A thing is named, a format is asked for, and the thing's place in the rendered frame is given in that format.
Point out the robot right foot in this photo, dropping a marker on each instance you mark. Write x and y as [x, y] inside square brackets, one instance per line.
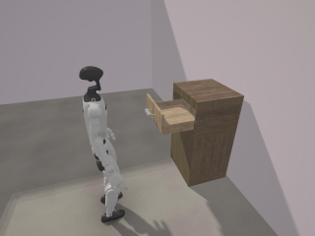
[115, 215]

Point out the robot left hand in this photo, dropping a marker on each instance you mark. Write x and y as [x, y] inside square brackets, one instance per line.
[109, 132]

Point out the left robot shin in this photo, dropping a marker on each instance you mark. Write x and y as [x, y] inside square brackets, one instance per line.
[105, 181]

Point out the robot right hand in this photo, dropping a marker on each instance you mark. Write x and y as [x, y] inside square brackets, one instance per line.
[115, 180]

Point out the drawer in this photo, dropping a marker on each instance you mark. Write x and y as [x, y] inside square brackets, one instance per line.
[172, 116]

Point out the handle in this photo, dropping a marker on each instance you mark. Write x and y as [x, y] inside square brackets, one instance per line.
[148, 112]

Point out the robot right forearm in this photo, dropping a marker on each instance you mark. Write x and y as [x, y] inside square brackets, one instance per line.
[100, 152]

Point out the cabinet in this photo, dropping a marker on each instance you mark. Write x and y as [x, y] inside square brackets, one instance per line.
[202, 154]

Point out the right robot upper arm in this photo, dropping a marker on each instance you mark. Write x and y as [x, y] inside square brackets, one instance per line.
[94, 115]

